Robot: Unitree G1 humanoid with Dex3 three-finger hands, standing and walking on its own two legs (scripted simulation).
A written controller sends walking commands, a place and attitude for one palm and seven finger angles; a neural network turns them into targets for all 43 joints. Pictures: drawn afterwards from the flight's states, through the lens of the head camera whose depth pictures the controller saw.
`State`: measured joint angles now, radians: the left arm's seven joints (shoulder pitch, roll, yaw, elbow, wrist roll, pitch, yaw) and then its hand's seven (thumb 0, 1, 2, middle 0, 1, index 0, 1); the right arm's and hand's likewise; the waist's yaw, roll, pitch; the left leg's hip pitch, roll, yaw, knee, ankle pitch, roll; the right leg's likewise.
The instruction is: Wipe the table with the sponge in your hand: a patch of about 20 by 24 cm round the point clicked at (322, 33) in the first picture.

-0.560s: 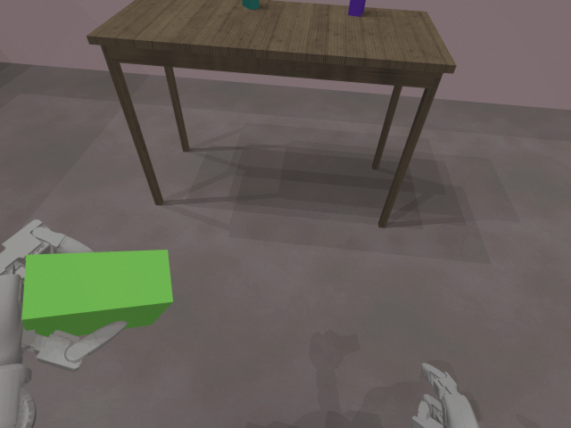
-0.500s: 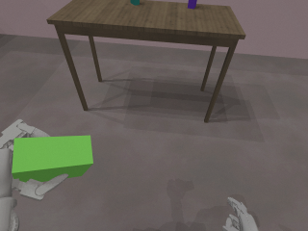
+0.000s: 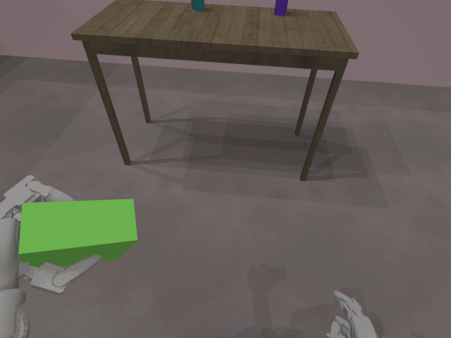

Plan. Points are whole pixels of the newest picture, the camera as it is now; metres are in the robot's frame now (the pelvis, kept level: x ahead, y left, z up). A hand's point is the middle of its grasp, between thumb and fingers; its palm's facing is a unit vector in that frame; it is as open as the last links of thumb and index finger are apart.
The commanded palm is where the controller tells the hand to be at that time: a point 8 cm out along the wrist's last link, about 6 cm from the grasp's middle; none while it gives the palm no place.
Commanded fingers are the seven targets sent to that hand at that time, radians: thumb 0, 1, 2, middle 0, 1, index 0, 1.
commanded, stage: walk to a spot facing it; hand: left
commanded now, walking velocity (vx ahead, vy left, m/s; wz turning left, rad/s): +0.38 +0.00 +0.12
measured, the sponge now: (96, 233) +0.22 +0.20 +0.14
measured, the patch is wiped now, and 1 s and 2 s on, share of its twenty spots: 0.00 0.00 0.00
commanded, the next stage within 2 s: none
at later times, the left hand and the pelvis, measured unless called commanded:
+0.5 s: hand (71, 201) +0.27 +0.25 +0.15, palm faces +0.47 -0.80 -0.38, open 10.2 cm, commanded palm +0.21 +0.29 +0.18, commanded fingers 0.00 0.10 1.30 -1.20 -1.60 -1.20 -1.60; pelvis +0.08 -0.01 -0.01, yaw +6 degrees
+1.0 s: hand (143, 128) +0.44 +0.19 +0.16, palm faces +0.45 -0.74 -0.50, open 10.2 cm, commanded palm +0.36 +0.23 +0.18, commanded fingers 0.00 0.10 1.30 -1.20 -1.60 -1.20 -1.60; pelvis +0.23 -0.06 -0.02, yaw +6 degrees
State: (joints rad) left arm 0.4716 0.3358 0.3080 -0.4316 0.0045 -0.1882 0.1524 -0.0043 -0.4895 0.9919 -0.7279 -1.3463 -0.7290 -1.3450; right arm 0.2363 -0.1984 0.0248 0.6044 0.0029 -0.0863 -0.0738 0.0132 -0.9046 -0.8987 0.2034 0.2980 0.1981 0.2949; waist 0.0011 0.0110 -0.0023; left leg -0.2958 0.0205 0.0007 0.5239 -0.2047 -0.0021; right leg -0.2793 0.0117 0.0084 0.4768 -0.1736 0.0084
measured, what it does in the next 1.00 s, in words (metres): walks ahead: right foot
